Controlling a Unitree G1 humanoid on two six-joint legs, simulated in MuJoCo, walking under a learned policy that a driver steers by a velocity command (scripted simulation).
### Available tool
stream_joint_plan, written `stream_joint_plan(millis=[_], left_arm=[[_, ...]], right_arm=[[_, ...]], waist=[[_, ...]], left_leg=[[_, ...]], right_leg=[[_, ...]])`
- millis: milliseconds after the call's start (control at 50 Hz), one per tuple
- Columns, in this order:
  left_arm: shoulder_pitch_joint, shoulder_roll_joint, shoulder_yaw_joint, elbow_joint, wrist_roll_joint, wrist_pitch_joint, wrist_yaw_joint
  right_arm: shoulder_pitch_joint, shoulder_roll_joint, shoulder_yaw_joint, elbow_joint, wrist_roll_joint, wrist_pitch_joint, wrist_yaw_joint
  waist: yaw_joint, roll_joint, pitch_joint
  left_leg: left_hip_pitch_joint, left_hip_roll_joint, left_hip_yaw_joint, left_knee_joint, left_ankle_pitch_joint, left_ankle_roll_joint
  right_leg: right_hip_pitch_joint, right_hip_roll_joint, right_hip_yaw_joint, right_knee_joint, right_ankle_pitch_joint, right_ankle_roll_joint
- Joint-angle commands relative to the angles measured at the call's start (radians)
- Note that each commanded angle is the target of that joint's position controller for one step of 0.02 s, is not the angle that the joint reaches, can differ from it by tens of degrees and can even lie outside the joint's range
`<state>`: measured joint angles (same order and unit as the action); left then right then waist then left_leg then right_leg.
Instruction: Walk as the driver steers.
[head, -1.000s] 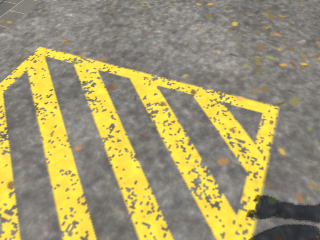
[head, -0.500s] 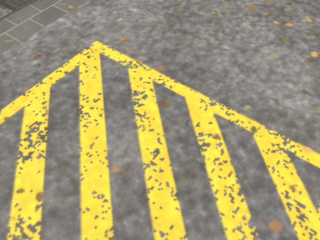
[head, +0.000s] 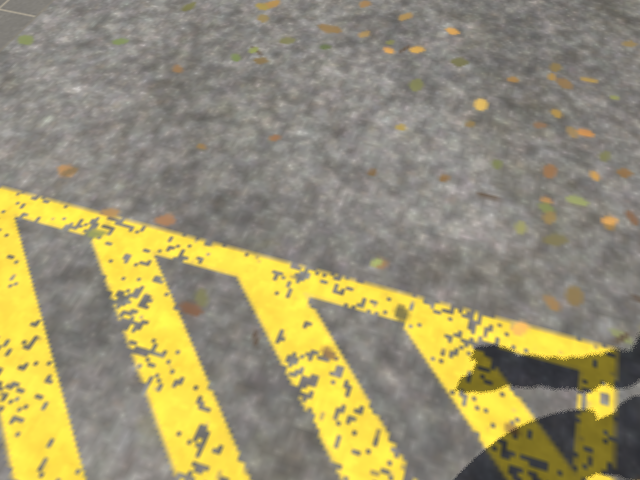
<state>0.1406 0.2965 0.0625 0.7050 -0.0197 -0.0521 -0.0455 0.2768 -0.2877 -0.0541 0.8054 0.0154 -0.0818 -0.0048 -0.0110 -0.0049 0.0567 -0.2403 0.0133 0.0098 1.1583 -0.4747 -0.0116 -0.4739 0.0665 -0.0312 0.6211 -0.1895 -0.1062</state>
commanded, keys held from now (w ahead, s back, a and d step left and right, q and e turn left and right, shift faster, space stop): w+e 0.98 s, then w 0.02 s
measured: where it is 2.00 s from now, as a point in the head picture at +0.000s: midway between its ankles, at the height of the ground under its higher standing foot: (498, 261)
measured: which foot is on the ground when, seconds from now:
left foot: up 0.00-0.36, down 0.38-0.90, up 0.92-1.00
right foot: down 0.00-0.38, up 0.40-0.88, down 0.90-1.00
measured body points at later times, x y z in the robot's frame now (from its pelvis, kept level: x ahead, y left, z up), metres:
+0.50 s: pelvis +0.29 +0.04 +0.01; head +0.31 +0.04 +0.46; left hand +0.45 +0.29 -0.10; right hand +0.37 -0.27 -0.07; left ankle +0.37 +0.13 -0.72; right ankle +0.15 -0.06 -0.63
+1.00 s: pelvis +0.51 -0.12 +0.00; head +0.54 -0.15 +0.45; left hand +0.81 +0.00 -0.08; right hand +0.41 -0.40 -0.12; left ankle +0.48 +0.09 -0.62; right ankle +0.53 -0.22 -0.72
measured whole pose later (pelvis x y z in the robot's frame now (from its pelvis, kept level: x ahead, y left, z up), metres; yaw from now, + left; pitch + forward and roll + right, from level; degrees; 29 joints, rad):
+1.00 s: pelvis +0.51 -0.12 +0.00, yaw -36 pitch +1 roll +1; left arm 0.17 0.30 0.07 0.60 -0.02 -0.03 -0.04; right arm 0.25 -0.32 -0.05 0.80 0.02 -0.10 0.01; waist -0.02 0.01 0.07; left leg -0.32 0.05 -0.01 1.19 -0.44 -0.01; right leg -0.43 0.07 -0.02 0.59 -0.19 -0.09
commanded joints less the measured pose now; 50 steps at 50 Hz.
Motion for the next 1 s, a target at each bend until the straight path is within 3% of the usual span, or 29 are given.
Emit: stream_joint_plan(millis=[20, 60, 100, 140, 200, 240, 300, 340, 360, 380, 400, 420, 440, 460, 480, 500, 540, 620, 720, 800, 840, 860, 880, 900, 920, 940, 960, 980, 1000], left_arm=[[0.146, 0.139, 0.043, -0.038, 0.001, -0.013, 0.016], [0.088, 0.109, 0.031, -0.069, 0.018, -0.012, 0.024], [0.088, 0.126, 0.037, -0.071, 0.012, -0.014, 0.033], [0.106, 0.156, 0.046, -0.065, 0.007, -0.012, 0.046], [0.144, 0.165, 0.050, -0.054, -0.002, -0.001, 0.059], [0.185, 0.169, 0.052, -0.041, -0.004, 0.006, 0.060], [0.211, 0.156, 0.051, -0.032, -0.009, 0.014, 0.063], [0.191, 0.152, 0.053, -0.038, -0.004, 0.018, 0.064], [0.183, 0.127, 0.045, -0.043, -0.001, 0.019, 0.063], [0.181, 0.073, 0.025, -0.056, 0.007, 0.015, 0.059], [0.287, 0.001, 0.003, -0.079, 0.003, 0.008, 0.059], [0.329, 0.051, 0.003, -0.094, -0.020, 0.002, 0.060], [0.263, 0.140, 0.025, -0.077, -0.024, 0.005, 0.061], [0.179, 0.157, 0.032, -0.090, -0.012, 0.012, 0.061], [0.141, 0.144, 0.033, -0.100, -0.001, 0.014, 0.059], [0.128, 0.131, 0.037, -0.107, 0.001, 0.018, 0.054], [0.140, 0.090, 0.031, -0.112, -0.010, 0.027, 0.045], [0.078, 0.054, 0.018, -0.145, -0.002, 0.036, 0.040], [-0.050, 0.029, 0.005, -0.171, -0.003, 0.021, 0.012], [-0.130, 0.038, 0.006, -0.210, -0.007, 0.021, -0.011], [-0.098, 0.069, 0.023, -0.216, 0.000, 0.026, -0.014], [-0.030, 0.098, 0.039, -0.204, 0.004, 0.030, -0.012], [0.119, 0.139, 0.065, -0.165, 0.002, 0.035, -0.005], [0.298, 0.205, 0.098, -0.118, -0.003, 0.045, 0.014], [0.269, 0.331, 0.112, -0.124, -0.015, 0.038, 0.025], [0.310, 0.254, 0.088, -0.156, -0.009, 0.021, 0.019], [0.277, 0.199, 0.069, -0.139, 0.003, 0.005, 0.015], [0.222, 0.178, 0.061, -0.137, 0.002, -0.002, 0.016], [0.150, 0.142, 0.049, -0.143, 0.005, -0.004, 0.018]], right_arm=[[-0.103, -0.128, -0.018, -0.138, -0.005, -0.070, 0.004], [-0.073, -0.135, -0.029, -0.135, -0.025, -0.048, 0.002], [-0.058, -0.105, -0.023, -0.135, -0.031, -0.027, 0.000], [-0.119, -0.077, -0.010, -0.154, -0.034, -0.017, -0.002], [-0.235, -0.052, 0.004, -0.176, -0.028, -0.022, 0.006], [-0.287, -0.064, 0.001, -0.189, -0.015, -0.028, 0.014], [-0.299, -0.105, -0.015, -0.198, -0.006, -0.040, 0.023], [-0.243, -0.128, -0.029, -0.185, -0.004, -0.050, 0.025], [-0.166, -0.143, -0.041, -0.164, -0.008, -0.054, 0.020], [-0.047, -0.183, -0.056, -0.151, -0.025, -0.060, 0.013], [0.069, -0.266, -0.075, -0.137, -0.043, -0.053, 0.007], [0.115, -0.254, -0.078, -0.104, -0.021, -0.040, 0.017], [0.058, -0.165, -0.055, -0.126, -0.013, -0.036, 0.016], [0.013, -0.129, -0.043, -0.131, -0.017, -0.028, 0.012], [-0.026, -0.106, -0.033, -0.128, -0.024, -0.023, 0.011], [-0.049, -0.085, -0.026, -0.121, -0.028, -0.022, 0.009], [-0.056, -0.079, -0.026, -0.106, -0.026, -0.028, 0.006], [-0.041, -0.128, -0.042, -0.070, -0.023, -0.034, 0.004], [-0.021, -0.163, -0.047, -0.037, -0.015, -0.018, -0.001], [0.021, -0.199, -0.058, -0.006, 0.004, 0.003, 0.000], [0.016, -0.229, -0.068, -0.005, 0.014, 0.014, -0.005], [0.013, -0.244, -0.073, -0.006, 0.019, 0.021, -0.009], [-0.001, -0.240, -0.071, -0.010, 0.023, 0.027, -0.013], [0.011, -0.203, -0.055, -0.021, 0.004, 0.023, -0.017], [0.113, -0.050, -0.004, -0.084, -0.046, 0.002, 0.000], [0.025, -0.121, -0.009, -0.094, -0.015, -0.036, 0.015], [-0.087, -0.176, -0.025, -0.126, 0.025, -0.054, 0.022], [-0.107, -0.160, -0.017, -0.134, 0.019, -0.064, 0.018], [-0.096, -0.156, -0.018, -0.116, -0.005, -0.063, 0.011]], waist=[[0.069, 0.012, -0.159], [0.010, -0.018, -0.119], [-0.007, -0.023, -0.100], [0.006, -0.030, -0.073], [0.056, -0.066, -0.063], [0.081, -0.078, -0.065], [0.073, -0.095, -0.069], [0.033, -0.123, -0.074], [-0.009, -0.122, -0.104], [-0.067, -0.070, -0.207], [-0.050, 0.159, -0.349], [-0.041, 0.345, -0.370], [-0.066, 0.198, -0.234], [-0.070, 0.127, -0.145], [-0.052, 0.094, -0.088], [-0.033, 0.109, -0.059], [-0.013, 0.136, -0.050], [-0.016, 0.087, -0.034], [-0.060, 0.065, -0.005], [-0.072, 0.067, 0.025], [-0.032, 0.093, -0.011], [0.014, 0.106, -0.059], [0.102, 0.088, -0.136], [0.181, 0.019, -0.227], [0.051, -0.283, -0.307], [0.129, -0.185, -0.468], [0.145, -0.121, -0.313], [0.101, -0.053, -0.217], [0.054, -0.012, -0.159]], left_leg=[[-0.521, 0.063, -0.110, 0.076, 0.094, 0.019], [-0.396, 0.087, -0.110, -0.012, 0.137, 0.001], [-0.366, 0.086, -0.084, -0.108, 0.162, -0.032], [-0.351, 0.069, -0.062, -0.251, 0.268, -0.059], [-0.266, 0.018, -0.052, -0.496, 0.499, -0.070], [-0.228, -0.008, -0.058, -0.575, 0.558, -0.069], [-0.208, -0.013, -0.099, -0.655, 0.501, -0.043], [-0.138, -0.012, -0.094, -0.683, 0.428, -0.008], [-0.027, -0.009, -0.080, -0.718, 0.421, 0.018], [0.180, 0.098, -0.169, -0.705, 0.379, 0.073], [0.521, 0.325, -0.521, -0.744, 0.248, 0.199], [0.583, 0.432, -0.856, -0.842, -0.047, 0.281], [0.474, 0.384, -0.745, -0.876, -0.144, 0.240], [0.359, 0.337, -0.574, -0.874, -0.036, 0.198], [0.256, 0.291, -0.456, -0.892, 0.098, 0.183], [0.191, 0.257, -0.369, -0.913, 0.194, 0.173], [0.130, 0.230, -0.258, -0.955, 0.286, 0.175], [0.147, 0.254, -0.129, -1.000, 0.443, 0.208], [0.184, 0.228, 0.044, -0.999, 0.530, 0.171], [0.279, 0.263, 0.103, -0.962, 0.626, 0.146], [0.321, 0.266, 0.144, -0.850, 0.939, 0.126], [0.325, 0.259, 0.165, -0.732, 1.104, 0.114], [0.266, 0.232, 0.197, -0.539, 1.154, 0.089], [0.043, 0.196, 0.198, -0.258, 0.933, 0.050], [-0.428, 0.004, 0.144, 0.118, -0.047, -0.013], [-0.538, -0.032, -0.094, 0.247, -0.123, -0.005], [-0.616, 0.016, -0.105, 0.235, -0.019, 0.014], [-0.585, 0.056, -0.099, 0.145, 0.071, 0.024], [-0.518, 0.090, -0.094, 0.059, 0.121, 0.015]], right_leg=[[0.546, -0.295, 0.522, -0.322, 0.089, -0.214], [0.373, -0.249, 0.435, -0.366, 0.227, -0.208], [0.283, -0.230, 0.373, -0.387, 0.305, -0.210], [0.216, -0.195, 0.312, -0.397, 0.309, -0.189], [0.168, -0.138, 0.265, -0.378, 0.197, -0.130], [0.185, -0.150, 0.304, -0.360, 0.130, -0.113], [0.276, -0.187, 0.401, -0.282, 0.056, -0.092], [0.300, -0.197, 0.448, -0.215, 0.062, -0.071], [0.286, -0.164, 0.435, -0.145, 0.087, -0.046], [0.216, -0.111, 0.377, 0.057, 0.054, -0.011], [-0.060, 0.027, 0.235, 0.392, -0.259, 0.060], [-0.289, -0.001, 0.195, 0.607, -0.421, 0.082], [-0.343, -0.056, 0.216, 0.686, -0.329, 0.092], [-0.337, -0.088, 0.177, 0.689, -0.248, 0.097], [-0.307, -0.116, 0.168, 0.650, -0.190, 0.101], [-0.274, -0.144, 0.167, 0.608, -0.150, 0.101], [-0.224, -0.166, 0.142, 0.564, -0.119, 0.105], [-0.274, -0.183, 0.130, 0.428, -0.016, 0.127], [-0.215, -0.166, 0.059, 0.156, 0.201, 0.112], [-0.188, -0.142, 0.006, 0.037, 0.144, 0.068], [-0.093, -0.088, -0.045, 0.012, 0.042, 0.027], [0.008, -0.048, -0.072, 0.003, 0.000, 0.001], [0.215, -0.004, -0.086, -0.058, 0.050, -0.035], [0.527, -0.047, 0.030, -0.072, 0.076, -0.082], [0.871, -0.328, 0.588, -0.131, -0.037, -0.265], [0.923, -0.405, 0.876, -0.298, -0.227, -0.326], [0.824, -0.374, 0.736, -0.328, -0.172, -0.264], [0.674, -0.333, 0.619, -0.329, -0.081, -0.230], [0.537, -0.299, 0.514, -0.332, 0.043, -0.202]])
